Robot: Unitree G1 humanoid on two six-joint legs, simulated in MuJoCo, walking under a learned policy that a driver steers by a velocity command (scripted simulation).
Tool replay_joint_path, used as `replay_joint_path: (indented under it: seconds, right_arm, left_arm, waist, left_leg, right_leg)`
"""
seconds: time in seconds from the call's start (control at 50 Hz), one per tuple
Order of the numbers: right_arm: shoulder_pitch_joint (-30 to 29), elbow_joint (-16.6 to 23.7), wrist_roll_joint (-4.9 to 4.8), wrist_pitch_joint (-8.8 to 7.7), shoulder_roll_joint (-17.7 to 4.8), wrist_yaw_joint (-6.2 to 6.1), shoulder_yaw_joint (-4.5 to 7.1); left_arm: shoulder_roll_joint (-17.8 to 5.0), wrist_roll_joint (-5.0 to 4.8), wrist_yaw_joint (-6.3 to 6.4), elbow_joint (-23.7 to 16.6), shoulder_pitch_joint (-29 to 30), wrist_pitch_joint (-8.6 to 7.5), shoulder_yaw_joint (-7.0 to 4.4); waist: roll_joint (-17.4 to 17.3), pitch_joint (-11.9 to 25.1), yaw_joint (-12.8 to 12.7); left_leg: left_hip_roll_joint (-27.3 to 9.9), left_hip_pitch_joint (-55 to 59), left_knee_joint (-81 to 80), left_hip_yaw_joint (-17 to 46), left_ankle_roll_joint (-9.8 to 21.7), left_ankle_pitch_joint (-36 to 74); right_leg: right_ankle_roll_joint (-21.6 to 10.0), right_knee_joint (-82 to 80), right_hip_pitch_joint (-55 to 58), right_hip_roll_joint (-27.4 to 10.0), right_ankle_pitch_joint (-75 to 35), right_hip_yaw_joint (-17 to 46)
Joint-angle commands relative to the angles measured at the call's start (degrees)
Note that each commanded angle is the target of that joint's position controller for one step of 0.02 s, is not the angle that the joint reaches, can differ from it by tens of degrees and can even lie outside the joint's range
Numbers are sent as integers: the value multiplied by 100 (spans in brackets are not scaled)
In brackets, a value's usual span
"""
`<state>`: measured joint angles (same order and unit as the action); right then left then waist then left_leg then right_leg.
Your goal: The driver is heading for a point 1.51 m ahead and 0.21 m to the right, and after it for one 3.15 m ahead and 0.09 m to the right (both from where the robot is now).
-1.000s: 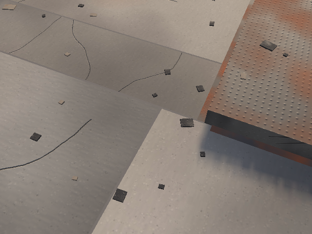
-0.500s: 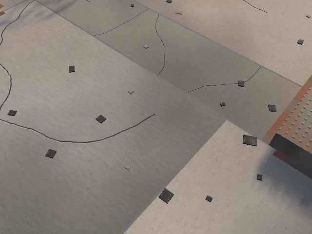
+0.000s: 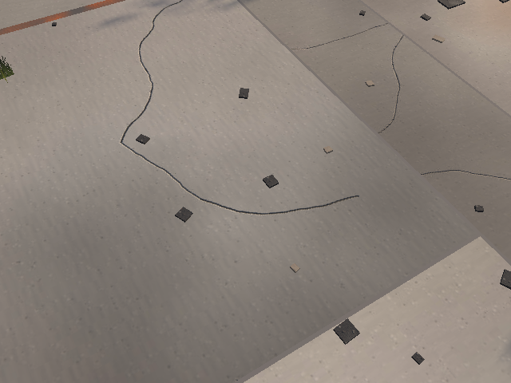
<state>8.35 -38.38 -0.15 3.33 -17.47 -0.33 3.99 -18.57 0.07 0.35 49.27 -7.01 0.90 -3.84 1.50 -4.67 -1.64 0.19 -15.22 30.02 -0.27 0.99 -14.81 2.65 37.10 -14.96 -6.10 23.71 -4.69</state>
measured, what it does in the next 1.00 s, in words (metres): steps on the spot: right foot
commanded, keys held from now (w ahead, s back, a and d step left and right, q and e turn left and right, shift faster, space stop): no key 1.00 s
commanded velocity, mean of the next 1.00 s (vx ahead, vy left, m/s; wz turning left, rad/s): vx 0.00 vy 0.00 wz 0.06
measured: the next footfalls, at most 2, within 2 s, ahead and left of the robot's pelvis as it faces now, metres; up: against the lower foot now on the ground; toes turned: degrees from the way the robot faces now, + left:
right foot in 0.32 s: +0.03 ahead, -0.13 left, +0.00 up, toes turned +1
right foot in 1.78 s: +0.44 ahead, -0.12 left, +0.00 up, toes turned -1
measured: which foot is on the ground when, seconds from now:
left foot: down 0.00-1.00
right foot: up 0.00-0.30, down 0.32-1.00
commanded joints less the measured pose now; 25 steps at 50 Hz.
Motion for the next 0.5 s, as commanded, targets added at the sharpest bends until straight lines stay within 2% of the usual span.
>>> replay_joint_path:
  seconds: [0.02, 0.04, 0.06, 0.08, 0.14, 0.18, 0.24, 0.28, 0.3, 0.32, 0.34, 0.36, 0.38, 0.4, 0.42, 0.46, 0.5]
  right_arm:
    - [359, 300, 188, -249, -972, 23, 198]
    - [138, 204, 158, -332, -864, 31, 167]
    - [-53, 186, 121, -373, -836, 24, 158]
    - [-195, 153, 80, -401, -760, 6, 121]
    - [-286, 2, 96, -438, -489, -47, 15]
    - [-326, -97, 91, -423, -497, -59, 12]
    - [-299, -276, 94, -385, -586, -48, 25]
    - [-425, -374, 47, -375, -500, -40, -21]
    - [-434, -450, 4, -372, -433, -35, -53]
    - [-230, -557, 29, -401, -356, -25, -80]
    - [-62, -595, 131, -433, -319, 3, -91]
    - [62, -650, 136, -423, -276, -1, -74]
    - [-238, -692, 154, -397, -414, -23, -62]
    - [-354, -700, 111, -373, -440, -52, -36]
    - [-374, -749, 81, -334, -396, -88, -40]
    - [-283, -866, 80, -292, -386, -107, -31]
    - [-244, -994, 69, -296, -348, -104, -31]
  left_arm:
    - [-693, -41, 43, -416, 238, -54, -131]
    - [-701, -89, 66, -376, 221, -19, -161]
    - [-679, -75, 117, -235, 101, 23, -182]
    - [-700, -30, 154, -190, 38, 59, -199]
    - [-493, -46, 155, -85, -163, 51, -151]
    - [-378, -36, 153, -103, -25, 40, -91]
    - [-398, -41, 138, -113, 40, 22, -58]
    - [-371, -39, 111, 1, -178, -5, -45]
    - [-326, 11, 88, 76, -330, -32, -19]
    - [-454, 95, 80, 112, -395, -56, -20]
    - [-773, 102, 91, 88, -404, -64, -59]
    - [-840, 19, 61, 187, -213, -82, -84]
    - [-555, 10, 16, 129, -54, -126, -25]
    - [-448, 60, 14, 175, -26, -166, 14]
    - [-459, 75, 17, 212, -1, -204, 25]
    - [-412, 57, 35, 317, -105, -260, 57]
    - [-395, 40, 64, 403, -183, -249, 78]
  waist:
    - [-1029, 1122, 350]
    - [-1040, 894, 232]
    - [-950, 802, 179]
    - [-979, 703, 132]
    - [-954, 805, 30]
    - [-928, 756, 119]
    - [-938, 693, 220]
    - [-858, 642, 75]
    - [-746, 600, -59]
    - [-518, 655, -25]
    - [9, 691, 194]
    - [579, 665, 408]
    - [407, 538, 213]
    - [340, 523, 186]
    - [319, 492, 182]
    - [199, 494, 156]
    - [83, 484, 122]
  left_leg:
    - [-2027, 1170, -1034, 2070, 1737, 3349]
    - [-1650, 1040, -1080, 1671, 1436, 2793]
    - [-1437, 1012, -1121, 1474, 1201, 2362]
    - [-1369, 855, -1147, 1354, 1139, 2538]
    - [-1170, 780, -1189, 1047, 1125, 2523]
    - [-1123, 773, -1186, 1046, 1110, 2121]
    - [-1202, 674, -1192, 1278, 1188, 1604]
    - [-1123, 477, -1135, 1317, 1078, 1191]
    - [-1000, 288, -1093, 1238, 893, 922]
    - [-821, 84, -1033, 1155, 626, 680]
    - [-492, -40, -780, 860, 376, 373]
    - [-150, 336, -877, 483, 175, 156]
    - [-113, 647, -719, 449, 74, 258]
    - [-135, 736, -643, 446, 96, 404]
    - [-181, 762, -624, 489, 143, 644]
    - [-197, 713, -662, 506, 180, 883]
    - [-198, 681, -688, 493, 173, 938]
  right_leg:
    - [123, 2250, -1281, 169, 1398, 529]
    - [97, 2335, -1353, 133, 1062, 614]
    - [100, 2304, -1398, 114, 765, 650]
    - [147, 2302, -1298, 121, 442, 684]
    - [228, 1826, -869, 171, -71, 646]
    - [231, 1071, -619, 168, -99, 612]
    - [175, 253, -234, 237, -26, 539]
    - [72, -595, 204, 301, -578, 461]
    - [-22, -1382, 615, 330, -1361, 424]
    - [-130, -1583, 1053, 157, -2135, 679]
    - [-316, -1451, 1211, -220, -2936, 1003]
    - [-587, -1367, 583, -219, -2024, 975]
    - [-569, -1532, 223, -95, -1434, 949]
    - [-457, -1605, 120, -40, -1280, 899]
    - [-356, -1609, 113, 35, -1403, 838]
    - [-270, -1552, 257, 100, -1580, 758]
    - [-268, -1523, 339, 143, -1598, 715]
Velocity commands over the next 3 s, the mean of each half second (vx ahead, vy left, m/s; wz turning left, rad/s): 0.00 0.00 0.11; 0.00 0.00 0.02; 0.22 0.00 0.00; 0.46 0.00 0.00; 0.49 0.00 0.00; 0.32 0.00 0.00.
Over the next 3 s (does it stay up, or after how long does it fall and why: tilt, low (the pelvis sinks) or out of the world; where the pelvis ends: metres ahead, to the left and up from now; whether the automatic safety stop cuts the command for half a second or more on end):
stays up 0.88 -0.01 0.00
